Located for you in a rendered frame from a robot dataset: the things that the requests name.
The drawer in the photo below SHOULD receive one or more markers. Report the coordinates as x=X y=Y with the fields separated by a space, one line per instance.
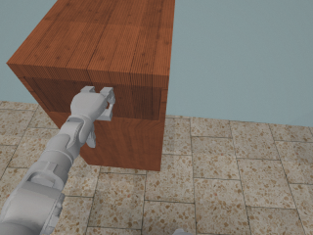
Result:
x=131 y=101

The cabinet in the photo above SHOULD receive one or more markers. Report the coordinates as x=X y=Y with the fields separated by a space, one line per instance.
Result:
x=125 y=42

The robot left forearm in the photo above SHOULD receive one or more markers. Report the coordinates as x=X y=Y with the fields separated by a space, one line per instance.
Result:
x=53 y=166

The handle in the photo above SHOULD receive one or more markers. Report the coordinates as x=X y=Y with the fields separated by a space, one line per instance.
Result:
x=107 y=114

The left robot upper arm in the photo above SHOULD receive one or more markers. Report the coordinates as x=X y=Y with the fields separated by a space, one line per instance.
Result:
x=35 y=211

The robot left hand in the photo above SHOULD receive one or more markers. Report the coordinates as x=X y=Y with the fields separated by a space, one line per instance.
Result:
x=91 y=105

